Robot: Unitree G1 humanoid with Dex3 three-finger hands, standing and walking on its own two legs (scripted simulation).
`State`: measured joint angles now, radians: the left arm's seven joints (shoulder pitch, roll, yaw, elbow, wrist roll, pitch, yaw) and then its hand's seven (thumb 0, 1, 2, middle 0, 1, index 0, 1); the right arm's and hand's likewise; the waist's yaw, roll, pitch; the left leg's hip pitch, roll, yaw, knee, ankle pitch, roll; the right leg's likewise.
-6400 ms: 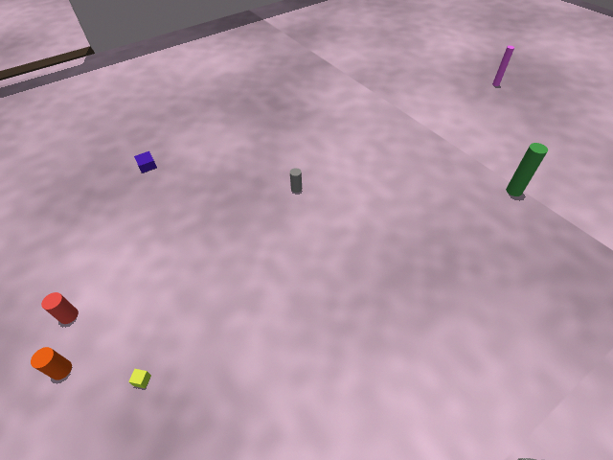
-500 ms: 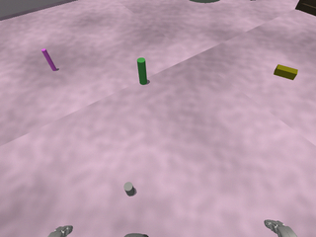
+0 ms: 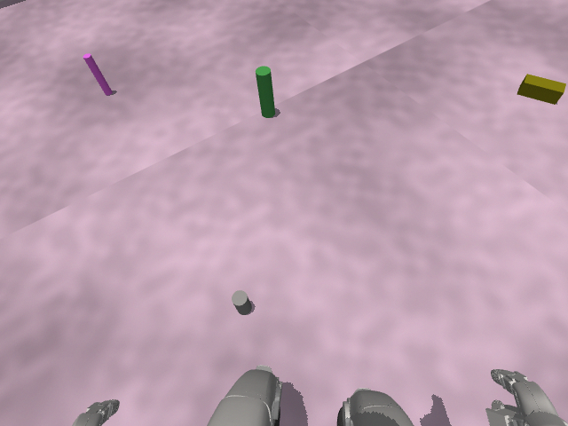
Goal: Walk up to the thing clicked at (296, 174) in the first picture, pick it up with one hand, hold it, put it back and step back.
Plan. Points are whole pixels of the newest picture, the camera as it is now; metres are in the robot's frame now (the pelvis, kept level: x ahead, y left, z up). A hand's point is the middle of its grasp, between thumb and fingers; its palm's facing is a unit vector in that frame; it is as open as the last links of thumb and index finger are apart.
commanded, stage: walk up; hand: left
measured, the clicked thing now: (242, 303) +0.48 +0.22 -0.70
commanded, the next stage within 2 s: stand in 1.68 s
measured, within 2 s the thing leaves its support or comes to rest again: neither
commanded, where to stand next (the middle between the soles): +0.09 -0.01 m, yaw +1 degrees
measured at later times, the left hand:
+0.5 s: hand (127, 406) +0.14 +0.29 -0.15, palm faces +0.01 -0.92 -0.39, open 7.4 cm
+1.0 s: hand out of the picture +0.07 +0.34 -0.17, palm faces +0.01 -0.93 -0.36, open 7.4 cm
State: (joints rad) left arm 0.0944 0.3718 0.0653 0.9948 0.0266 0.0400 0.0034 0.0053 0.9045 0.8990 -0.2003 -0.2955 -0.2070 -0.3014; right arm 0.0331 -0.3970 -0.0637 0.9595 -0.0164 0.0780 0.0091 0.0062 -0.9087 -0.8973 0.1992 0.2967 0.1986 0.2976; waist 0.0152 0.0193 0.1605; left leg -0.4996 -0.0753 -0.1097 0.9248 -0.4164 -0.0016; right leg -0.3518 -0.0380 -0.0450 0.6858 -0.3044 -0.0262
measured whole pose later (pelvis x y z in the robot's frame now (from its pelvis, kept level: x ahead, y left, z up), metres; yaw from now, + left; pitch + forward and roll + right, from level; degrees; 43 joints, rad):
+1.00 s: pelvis -0.01 +0.05 +0.00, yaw +2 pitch -2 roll -1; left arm 0.16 0.45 0.09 0.87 0.03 0.07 0.00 0.01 0.90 0.90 -0.20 -0.30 -0.21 -0.30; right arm 0.24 -0.36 -0.05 0.90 -0.04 -0.01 -0.02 0.01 -0.90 -0.90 0.20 0.30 0.20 0.30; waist 0.00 -0.08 0.15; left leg -0.29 0.01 0.02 0.71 -0.39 0.02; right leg -0.58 0.10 0.18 1.21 -0.35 0.00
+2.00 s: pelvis +0.04 +0.04 +0.01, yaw -1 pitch -4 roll +0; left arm 0.15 0.36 -0.01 1.04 0.01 -0.01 0.00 0.01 0.90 0.90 -0.20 -0.30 -0.21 -0.30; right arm 0.14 -0.35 -0.03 0.99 0.00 -0.01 0.00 0.01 -0.91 -0.90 0.20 0.30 0.20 0.30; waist -0.01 -0.01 0.12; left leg -0.23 0.00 -0.01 0.57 -0.27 0.00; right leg -0.20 -0.01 0.03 0.55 -0.27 0.02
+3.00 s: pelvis +0.05 +0.04 +0.03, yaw -1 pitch -3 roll +0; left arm 0.09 0.35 -0.01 1.12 0.00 -0.01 -0.01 0.01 0.90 0.90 -0.20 -0.30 -0.21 -0.30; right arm 0.07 -0.34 -0.01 1.15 -0.01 -0.02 0.01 0.01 -0.91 -0.90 0.20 0.30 0.20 0.30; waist -0.01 -0.01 0.05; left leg -0.12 0.00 -0.01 0.32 -0.16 -0.01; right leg -0.11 -0.01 0.03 0.33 -0.17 0.02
